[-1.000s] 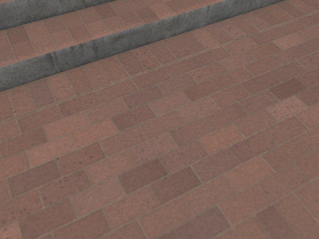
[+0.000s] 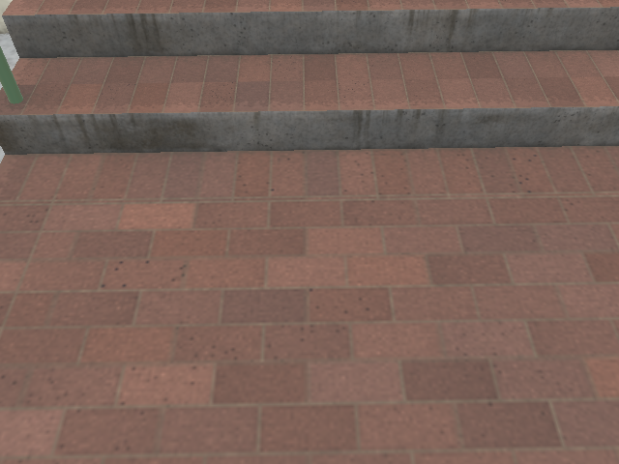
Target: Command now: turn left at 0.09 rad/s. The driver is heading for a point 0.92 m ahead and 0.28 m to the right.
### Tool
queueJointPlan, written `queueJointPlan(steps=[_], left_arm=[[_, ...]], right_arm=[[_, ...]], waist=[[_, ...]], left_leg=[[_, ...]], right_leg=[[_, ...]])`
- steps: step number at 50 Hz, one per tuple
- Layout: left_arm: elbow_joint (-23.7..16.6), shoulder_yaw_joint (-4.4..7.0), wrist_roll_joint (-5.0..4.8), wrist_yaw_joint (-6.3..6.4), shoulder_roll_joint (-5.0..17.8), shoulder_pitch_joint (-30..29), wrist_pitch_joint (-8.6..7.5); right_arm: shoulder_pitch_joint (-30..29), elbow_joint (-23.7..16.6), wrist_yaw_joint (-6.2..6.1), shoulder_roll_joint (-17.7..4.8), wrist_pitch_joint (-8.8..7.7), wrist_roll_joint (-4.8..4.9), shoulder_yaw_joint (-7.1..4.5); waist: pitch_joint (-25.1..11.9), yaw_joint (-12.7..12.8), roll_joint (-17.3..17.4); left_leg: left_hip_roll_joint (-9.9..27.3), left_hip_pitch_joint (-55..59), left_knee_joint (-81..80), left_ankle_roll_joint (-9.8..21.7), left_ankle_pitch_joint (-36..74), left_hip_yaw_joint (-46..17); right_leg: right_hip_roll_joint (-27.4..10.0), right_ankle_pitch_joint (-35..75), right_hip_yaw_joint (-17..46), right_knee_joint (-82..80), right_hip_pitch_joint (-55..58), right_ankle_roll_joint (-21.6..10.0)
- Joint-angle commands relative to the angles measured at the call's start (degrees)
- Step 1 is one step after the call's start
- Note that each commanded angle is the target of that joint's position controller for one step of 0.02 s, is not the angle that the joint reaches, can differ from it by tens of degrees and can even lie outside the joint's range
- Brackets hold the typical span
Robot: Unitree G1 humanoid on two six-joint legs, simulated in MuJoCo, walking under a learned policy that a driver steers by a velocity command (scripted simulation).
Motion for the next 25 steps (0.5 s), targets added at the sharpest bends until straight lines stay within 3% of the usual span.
queueJointPlan(steps=[1, 2, 3, 6, 14, 25], left_arm=[[-3.18, 2.28, 0.23, -0.14, 10.68, 0.36, -1.32], [-3.15, 1.64, -0.57, -0.64, 6.62, -0.47, -1.42], [-3.39, 1.03, -0.32, -0.83, 4.71, -1.28, -1.56], [-3.21, 0.73, 0.04, -0.52, 4.37, -1.37, -2.14], [-1.88, 0.33, -0.11, -0.2, 4.14, 0.18, -2.27], [1.94, -0.07, -0.17, -0.37, 3.49, 2.06, -2.21]], right_arm=[[3.96, -2.21, 0.5, -5.31, -2.18, -0.81, -1.61], [1.02, -1.8, 0.29, -5.52, -2.21, -1.63, -1.54], [-1.76, -2.06, 0.08, -6.45, -1.97, -1.35, -1.94], [-1.35, -1.53, -0.31, -5.24, -0.91, -0.91, -1.91], [0.92, 1.47, -0.5, -4.6, -1.03, -0.65, -1.99], [2.38, 5.51, -1.48, -5.13, -0.92, -0.43, -2.05]], waist=[[-4.26, -3.2, -7.82], [-4.65, -0.92, -8.03], [-2.82, -0.12, -6.42], [-1.0, -0.12, -4.9], [-0.52, 0.14, 0.16], [0.43, 0.15, 0.36]], left_leg=[[5.96, -3.66, -6.63, 2.43, 4.36, -7.07], [4.16, 0.04, -5.78, 0.07, 1.54, -4.32], [3.92, 0.35, -4.96, -0.45, 1.13, -3.96], [4.46, 0.86, -4.8, -0.04, 3.76, -4.54], [4.99, 2.3, -4.89, -0.29, 6.29, -4.88], [5.37, 3.67, -5.34, -0.55, 7.13, -4.88]], right_leg=[[-5.81, 22.96, 5.18, -3.91, 11.08, -5.11], [-4.52, 13.66, 5.04, -5.17, 6.44, -6.32], [-3.64, 9.17, 4.69, -6.05, 4.23, -5.88], [-2.72, 6.59, 3.79, -6.22, 1.82, -4.98], [-1.28, 6.57, 2.72, -5.42, 1.22, -4.91], [-0.16, 6.03, 2.03, -6.51, 0.63, -4.99]])
Keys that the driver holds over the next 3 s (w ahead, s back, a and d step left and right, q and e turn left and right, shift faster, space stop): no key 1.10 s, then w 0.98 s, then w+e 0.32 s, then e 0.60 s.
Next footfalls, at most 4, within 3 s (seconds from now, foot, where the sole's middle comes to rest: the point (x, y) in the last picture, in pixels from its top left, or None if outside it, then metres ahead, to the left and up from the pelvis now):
1.80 right None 0.43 -0.15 -0.77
2.32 left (286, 375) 0.73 0.09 -0.77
2.78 right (398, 335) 0.84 -0.19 -0.77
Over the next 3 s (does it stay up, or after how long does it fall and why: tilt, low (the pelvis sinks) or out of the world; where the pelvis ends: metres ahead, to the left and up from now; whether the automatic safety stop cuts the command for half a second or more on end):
stays up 0.76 -0.07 0.00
